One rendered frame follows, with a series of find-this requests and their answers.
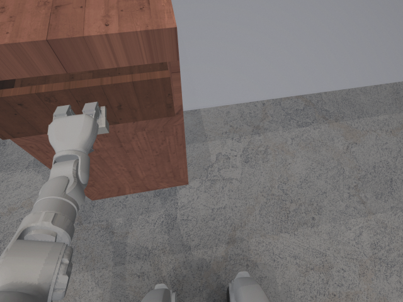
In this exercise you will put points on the robot right shin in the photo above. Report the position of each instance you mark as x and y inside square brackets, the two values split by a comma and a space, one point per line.
[242, 274]

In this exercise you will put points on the robot left shin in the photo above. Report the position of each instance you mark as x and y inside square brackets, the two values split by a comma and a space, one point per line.
[159, 286]

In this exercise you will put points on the left robot forearm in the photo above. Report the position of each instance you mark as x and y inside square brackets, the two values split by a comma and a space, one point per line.
[54, 212]

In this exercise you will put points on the robot shin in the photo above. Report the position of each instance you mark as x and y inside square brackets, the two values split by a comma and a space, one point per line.
[242, 274]
[159, 286]

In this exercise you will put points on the robot left hand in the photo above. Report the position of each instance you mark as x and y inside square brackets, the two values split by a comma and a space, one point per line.
[69, 131]

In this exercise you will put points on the drawer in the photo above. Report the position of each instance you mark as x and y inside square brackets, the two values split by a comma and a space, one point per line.
[130, 94]

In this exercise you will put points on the handle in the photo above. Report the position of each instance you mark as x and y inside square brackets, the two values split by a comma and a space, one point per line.
[102, 122]

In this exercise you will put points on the cabinet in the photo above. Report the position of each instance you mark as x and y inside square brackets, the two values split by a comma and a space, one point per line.
[47, 37]

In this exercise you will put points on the left robot upper arm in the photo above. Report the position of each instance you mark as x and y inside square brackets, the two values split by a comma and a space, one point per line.
[35, 271]

